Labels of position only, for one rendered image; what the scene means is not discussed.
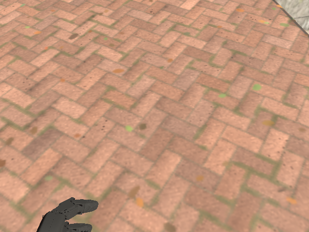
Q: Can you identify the robot left hand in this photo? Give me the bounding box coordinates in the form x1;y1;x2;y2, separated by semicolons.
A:
37;197;98;232

